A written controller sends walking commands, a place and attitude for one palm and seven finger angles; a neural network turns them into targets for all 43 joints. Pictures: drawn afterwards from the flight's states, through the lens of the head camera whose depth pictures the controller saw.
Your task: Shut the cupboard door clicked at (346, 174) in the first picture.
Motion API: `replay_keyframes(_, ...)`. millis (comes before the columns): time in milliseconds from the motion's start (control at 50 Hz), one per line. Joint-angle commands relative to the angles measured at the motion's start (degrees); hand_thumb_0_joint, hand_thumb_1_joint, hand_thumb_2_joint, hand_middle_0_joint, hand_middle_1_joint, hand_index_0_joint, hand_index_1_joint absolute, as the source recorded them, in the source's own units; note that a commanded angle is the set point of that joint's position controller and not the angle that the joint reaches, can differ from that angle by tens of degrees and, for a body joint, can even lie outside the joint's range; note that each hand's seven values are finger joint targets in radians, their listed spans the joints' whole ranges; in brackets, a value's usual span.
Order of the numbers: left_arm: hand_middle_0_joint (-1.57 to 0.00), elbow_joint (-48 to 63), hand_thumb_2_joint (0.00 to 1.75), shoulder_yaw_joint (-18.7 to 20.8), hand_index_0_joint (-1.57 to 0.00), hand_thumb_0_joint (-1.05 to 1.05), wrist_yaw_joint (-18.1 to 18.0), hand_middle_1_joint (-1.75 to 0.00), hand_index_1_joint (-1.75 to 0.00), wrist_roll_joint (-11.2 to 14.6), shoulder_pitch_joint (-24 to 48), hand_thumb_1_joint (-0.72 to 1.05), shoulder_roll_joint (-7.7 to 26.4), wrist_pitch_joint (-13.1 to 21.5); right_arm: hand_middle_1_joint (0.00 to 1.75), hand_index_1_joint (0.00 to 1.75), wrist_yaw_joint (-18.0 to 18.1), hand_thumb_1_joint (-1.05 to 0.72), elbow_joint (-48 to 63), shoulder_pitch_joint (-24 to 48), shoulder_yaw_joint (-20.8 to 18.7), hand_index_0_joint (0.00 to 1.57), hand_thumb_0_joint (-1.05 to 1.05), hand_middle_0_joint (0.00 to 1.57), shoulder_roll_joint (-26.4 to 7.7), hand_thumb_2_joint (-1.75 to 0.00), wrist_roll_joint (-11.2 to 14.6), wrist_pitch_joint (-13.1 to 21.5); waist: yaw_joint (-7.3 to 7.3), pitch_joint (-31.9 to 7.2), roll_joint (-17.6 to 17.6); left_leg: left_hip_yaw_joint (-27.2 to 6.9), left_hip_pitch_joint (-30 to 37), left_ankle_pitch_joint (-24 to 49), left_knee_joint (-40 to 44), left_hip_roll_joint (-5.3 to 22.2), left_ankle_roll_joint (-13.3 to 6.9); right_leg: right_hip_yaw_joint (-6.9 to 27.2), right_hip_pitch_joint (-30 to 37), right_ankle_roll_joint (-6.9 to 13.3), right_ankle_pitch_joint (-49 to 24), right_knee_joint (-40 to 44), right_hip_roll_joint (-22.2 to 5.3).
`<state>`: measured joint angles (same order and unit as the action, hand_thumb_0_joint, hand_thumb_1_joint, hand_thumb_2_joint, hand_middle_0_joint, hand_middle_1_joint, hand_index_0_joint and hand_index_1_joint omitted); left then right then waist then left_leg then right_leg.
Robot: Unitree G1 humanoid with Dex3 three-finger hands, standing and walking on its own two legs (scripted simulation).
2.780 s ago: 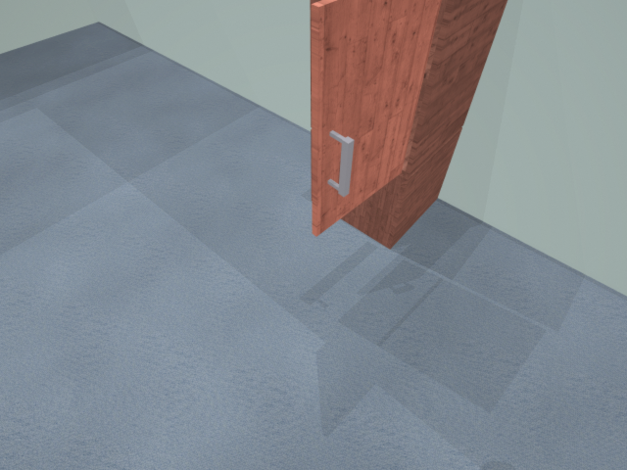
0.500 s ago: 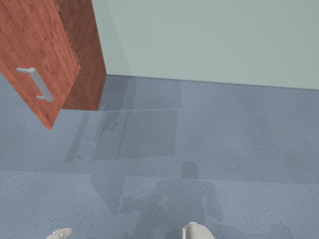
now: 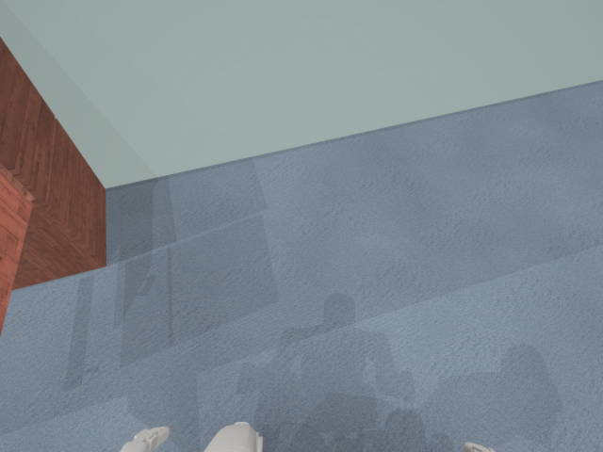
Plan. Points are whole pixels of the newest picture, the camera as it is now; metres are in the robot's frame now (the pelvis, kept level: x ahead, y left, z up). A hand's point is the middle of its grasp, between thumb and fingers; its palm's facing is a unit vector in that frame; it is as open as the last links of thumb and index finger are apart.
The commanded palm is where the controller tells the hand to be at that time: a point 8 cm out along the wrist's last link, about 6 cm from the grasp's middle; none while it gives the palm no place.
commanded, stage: walk around to get in front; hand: left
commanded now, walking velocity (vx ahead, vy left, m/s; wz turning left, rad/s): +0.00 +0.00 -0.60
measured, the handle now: out of the picture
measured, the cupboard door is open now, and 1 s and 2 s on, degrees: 85 85 85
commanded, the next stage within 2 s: none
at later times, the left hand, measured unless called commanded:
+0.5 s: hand (209, 401) +0.20 +0.16 -0.17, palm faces -0.33 -0.91 -0.27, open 7.4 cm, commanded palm none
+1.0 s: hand (239, 381) +0.23 +0.12 -0.18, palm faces -0.52 -0.84 -0.17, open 7.4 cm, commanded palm none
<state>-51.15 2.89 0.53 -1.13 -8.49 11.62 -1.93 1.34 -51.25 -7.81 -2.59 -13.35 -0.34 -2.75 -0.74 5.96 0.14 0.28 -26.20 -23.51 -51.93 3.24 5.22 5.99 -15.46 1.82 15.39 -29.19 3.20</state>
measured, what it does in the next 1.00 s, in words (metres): steps on the spot, turning right: left foot, then right foot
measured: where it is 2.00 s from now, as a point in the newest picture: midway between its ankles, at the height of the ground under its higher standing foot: (409, 414)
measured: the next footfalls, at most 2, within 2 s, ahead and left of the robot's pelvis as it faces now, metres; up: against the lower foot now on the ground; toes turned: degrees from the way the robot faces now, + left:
left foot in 0.10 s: +0.05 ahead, +0.14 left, +0.00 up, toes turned -1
right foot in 0.48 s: +0.03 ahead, -0.13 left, +0.00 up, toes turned -23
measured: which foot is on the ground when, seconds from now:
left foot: up 0.00-0.08, down 0.10-0.48, up 0.50-0.92, down 0.94-1.00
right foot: down 0.00-0.08, up 0.10-0.46, down 0.48-0.94, up 0.96-1.00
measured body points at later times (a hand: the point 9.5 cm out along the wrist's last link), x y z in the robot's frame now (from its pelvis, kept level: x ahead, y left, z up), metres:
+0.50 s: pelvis +0.02 -0.01 -0.02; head +0.08 -0.04 +0.43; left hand +0.22 +0.21 -0.14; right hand -0.03 -0.27 -0.17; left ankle +0.01 +0.14 -0.73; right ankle +0.00 -0.11 -0.74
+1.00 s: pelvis +0.06 -0.01 +0.00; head +0.12 -0.01 +0.44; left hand +0.26 +0.16 -0.16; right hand -0.01 -0.27 -0.13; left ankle +0.10 +0.10 -0.74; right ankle -0.01 -0.10 -0.70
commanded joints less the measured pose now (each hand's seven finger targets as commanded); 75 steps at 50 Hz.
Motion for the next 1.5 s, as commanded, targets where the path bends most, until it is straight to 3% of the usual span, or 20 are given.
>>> replay_keyframes(0, -0.20, 4.43, 0.90, 4.00, -0.20, 0.00, -1.16, -0.30, -0.30, -0.33, 0.58, 0.90, 12.86, 0.68, 0.30, 0.30, 0.78, -0.90, 3.24, -4.35, -1.45, 0.20, 0.00, 0.20, -4.75, -0.90, 0.38, 2.08, -0.10, -9.51, 8.95, 0.74, 7.39, 2.22, 14.56, -1.84, -0.79, 15.09, 4.44, 7.44, -28.35, 2.61, -13.19)
replay_keyframes(40, -0.20, 5.26, 0.90, 3.58, -0.20, 0.00, -1.05, -0.30, -0.30, 0.49, 2.21, 0.90, 10.79, 0.18, 0.30, 0.30, 1.15, -0.90, 1.50, -10.01, -1.70, 0.20, 0.00, 0.20, -7.13, -0.90, 0.23, 3.00, -2.76, -11.58, 3.75, -0.93, 21.52, 12.73, 29.51, 1.40, -1.88, 11.54, -4.39, 2.54, -18.00, -3.15, -8.06)
replay_keyframes(80, -0.20, 6.58, 0.90, 2.68, -0.20, 0.00, -0.14, -0.30, -0.30, 0.56, 0.89, 0.90, 7.23, -0.18, 0.30, 0.30, 1.52, -0.90, 2.67, -11.28, -3.07, 0.20, 0.00, 0.20, -15.51, -0.90, -0.95, 3.22, -2.54, -11.51, -17.21, -23.48, 25.19, 26.55, 36.02, 26.78, -13.15, -2.19, -17.56, -3.45, 21.90, -27.45, 0.46)
replay_keyframes(200, -0.20, 3.88, 0.90, 3.15, -0.20, 0.00, 1.69, -0.30, -0.30, -0.20, -0.10, 0.90, 7.05, -0.67, 0.30, 0.30, 1.89, -0.90, 5.10, -5.10, -0.97, 0.20, 0.00, 0.20, -9.10, -0.90, -1.35, 3.25, 0.75, -7.78, -10.69, 0.42, 23.40, 45.06, 29.48, 14.90, -11.02, -5.90, -18.73, -5.87, 10.97, -38.72, -4.50)
replay_keyframes(360, -0.20, 4.87, 0.90, 1.75, -0.20, 0.00, 2.23, -0.30, -0.30, -0.13, 5.69, 0.90, 5.26, 0.00, 0.30, 0.30, 0.81, -0.90, 2.06, -10.98, -2.77, 0.20, 0.00, 0.20, -11.52, -0.90, -1.36, 2.70, -2.85, -9.47, -13.44, 6.79, 27.16, 48.48, 24.82, 16.11, -10.37, -12.58, -10.04, -4.16, 9.66, -14.29, -3.45)
replay_keyframes(420, -0.20, 3.03, 0.90, 2.19, -0.20, 0.00, 1.93, -0.30, -0.30, -0.13, -1.16, 0.90, 7.20, 0.49, 0.30, 0.30, 0.44, -0.90, 2.67, -7.48, -3.22, 0.20, 0.00, 0.20, -12.47, -0.90, -0.87, 2.50, 1.70, -11.04, -11.78, 9.76, 22.14, 43.34, 16.35, 15.61, -6.97, -13.35, 2.24, -2.25, -2.15, 0.58, -2.59)
replay_keyframes(440, -0.20, 1.14, 0.90, 2.89, -0.20, 0.00, 1.42, -0.30, -0.30, -0.44, -6.74, 0.90, 10.65, 0.97, 0.30, 0.30, 0.08, -0.90, 3.44, -6.74, -3.15, 0.20, 0.00, 0.20, -11.24, -0.90, -0.19, 2.44, 4.43, -13.55, -3.76, 11.81, 13.80, 34.98, 7.33, 13.46, -4.27, -8.23, 14.02, -0.30, -14.89, 5.45, -6.70)
replay_keyframes(460, -0.20, -0.13, 0.90, 4.51, -0.20, 0.00, 0.35, -0.30, -0.30, -0.87, -11.57, 0.90, 17.79, 1.55, 0.30, 0.30, -0.17, -0.90, 6.43, -3.78, -1.60, 0.20, 0.00, 0.20, -5.95, -0.90, 0.21, 2.30, 7.15, -13.71, 18.17, 13.79, -5.58, -7.98, -7.25, 3.99, -0.73, 13.92, 24.92, 6.21, -39.49, 6.57, -22.84)
replay_keyframes(500, -0.20, -0.29, 0.90, 4.35, -0.20, 0.00, -1.22, -0.30, -0.30, 0.41, -10.18, 0.90, 16.20, 1.11, 0.30, 0.30, 0.88, -0.90, 6.40, -2.23, -1.45, 0.20, 0.00, 0.20, -7.31, -0.90, 0.25, 0.88, 5.77, -11.11, 13.56, 0.02, -8.62, -11.76, -17.83, 4.20, -1.23, 12.94, 17.44, 11.65, -39.36, 6.52, -24.97)
replay_keyframes(600, -0.20, 3.99, 0.90, 3.03, -0.20, 0.00, -1.40, -0.30, -0.30, -0.09, 0.99, 0.90, 12.04, 1.19, 0.30, 0.30, -0.23, -0.90, 3.00, -3.92, -1.70, 0.20, 0.00, 0.20, -6.05, -0.90, -0.47, 0.08, 0.46, -7.36, 7.85, 0.11, -3.12, 0.67, -12.78, 2.76, -0.06, 6.91, 4.44, 7.70, -19.64, 9.50, -15.46)
replay_keyframes(860, -0.20, 4.28, 0.90, 3.99, -0.20, 0.00, -0.32, -0.30, -0.30, 0.09, 0.40, 0.90, 12.70, 0.86, 0.30, 0.30, 0.47, -0.90, 3.30, -7.10, -1.21, 0.20, 0.00, 0.20, -5.24, -0.90, -0.24, 2.80, -0.48, -11.23, 8.03, 1.78, 12.97, 3.91, 20.91, -2.37, -1.47, 15.98, 1.16, 6.55, -2.39, 6.63, -11.64)
replay_keyframes(880, -0.20, 4.66, 0.90, 3.65, -0.20, 0.00, -0.10, -0.30, -0.30, 0.34, 1.57, 0.90, 11.08, 0.76, 0.30, 0.30, 0.65, -0.90, 2.26, -10.18, -1.50, 0.20, 0.00, 0.20, -6.80, -0.90, -0.39, 3.48, -2.29, -10.99, 4.57, 0.52, 23.33, 5.30, 29.35, -0.34, -2.40, 13.73, -8.22, 3.95, 7.12, 3.60, -8.62)
replay_keyframes(920, -0.20, 7.95, 0.90, 2.49, -0.20, 0.00, 1.03, -0.30, -0.30, 0.25, 3.87, 0.90, 6.13, 0.72, 0.30, 0.30, 1.08, -0.90, 1.93, -15.97, -3.27, 0.20, 0.00, 0.20, -16.35, -0.90, -1.80, 3.82, -5.19, -8.28, -20.00, -29.14, 30.17, -12.55, 42.33, 25.99, -11.42, -4.11, -27.87, -2.26, 22.11, -23.28, 1.78)
replay_keyframes(1060, -0.20, 4.02, 0.90, 2.22, -0.20, 0.00, 3.38, -0.30, -0.30, -0.80, 3.07, 0.90, 4.37, 1.07, 0.30, 0.30, 1.16, -0.90, 1.21, -14.63, -0.12, 0.20, 0.00, 0.20, -7.24, -0.90, -1.40, 5.66, -1.17, -4.38, -8.58, 0.98, 27.99, 29.89, 35.66, 14.13, -7.67, -7.34, -27.33, -3.70, 1.91, -39.34, -5.28)
replay_keyframes(1220, -0.20, 5.33, 0.90, 0.36, -0.20, 0.00, 4.01, -0.30, -0.30, -0.47, 13.55, 0.90, 2.04, 1.65, 0.30, 0.30, 0.77, -0.90, -3.17, -22.63, -0.28, 0.20, 0.00, 0.20, -6.97, -0.90, -1.90, 5.87, -4.39, -1.87, -10.79, 10.67, 32.69, 43.19, 33.27, 15.42, -8.82, -13.77, -24.74, -2.08, 0.51, -18.95, -5.61)
replay_keyframes(1300, -0.20, 3.00, 0.90, 1.07, -0.20, 0.00, 3.36, -0.30, -0.30, -0.30, 5.18, 0.90, 4.42, 2.19, 0.30, 0.30, 0.46, -0.90, -3.00, -19.73, -1.02, 0.20, 0.00, 0.20, -9.54, -0.90, -1.37, 5.82, 0.73, -5.22, -11.76, 14.62, 29.66, 63.40, 21.59, 17.03, -8.12, -17.36, -7.46, 1.85, 4.35, -9.43, -0.83)
replay_keyframes(1340, -0.20, -2.50, 0.90, 3.02, -0.20, 0.00, 2.54, -0.30, -0.30, -0.43, -13.00, 0.90, 9.10, 3.09, 0.30, 0.30, -0.19, -0.90, -0.96, -13.54, -1.18, 0.20, 0.00, 0.20, -10.45, -0.90, -0.24, 6.11, 10.31, -12.83, -5.30, 17.30, 14.74, 56.06, 1.47, 13.68, -4.82, -14.77, 20.02, 4.77, -3.95, -2.98, -1.14)
replay_keyframes(1360, -0.20, -4.14, 0.90, 4.61, -0.20, 0.00, 1.52, -0.30, -0.30, -0.44, -20.53, 0.90, 15.93, 3.78, 0.30, 0.30, -0.65, -0.90, 1.25, -12.83, -0.34, 0.20, 0.00, 0.20, -6.19, -0.90, 0.99, 6.13, 13.02, -19.11, 9.39, 15.96, -4.89, 5.90, -17.80, 4.72, -1.89, 10.61, 36.35, 11.24, -7.17, 1.45, -18.18)
replay_keyframes(1380, -0.20, -4.27, 0.90, 4.98, -0.20, 0.00, 0.70, -0.30, -0.30, 1.06, -20.13, 0.90, 19.31, 3.52, 0.30, 0.30, -0.37, -0.90, 3.34, -9.91, -0.32, 0.20, 0.00, 0.20, -5.39, -0.90, 1.04, 5.85, 11.15, -20.40, 14.05, 7.57, -14.63, -13.63, -31.04, 0.93, -1.58, 28.54, 36.51, 15.07, -12.82, 8.81, -26.86)
replay_keyframes(1480, -0.20, -0.27, 0.90, 1.86, -0.20, 0.00, -0.17, -0.30, -0.30, 0.66, -3.98, 0.90, 9.30, 4.86, 0.30, 0.30, -0.70, -0.90, -0.47, -9.20, -0.83, 0.20, 0.00, 0.20, -3.37, -0.90, -0.94, 3.86, 0.66, -2.66, 3.67, -0.05, -5.13, 6.07, -20.63, 7.16, -1.65, 7.25, 0.85, 7.91, -14.25, 15.55, -16.75)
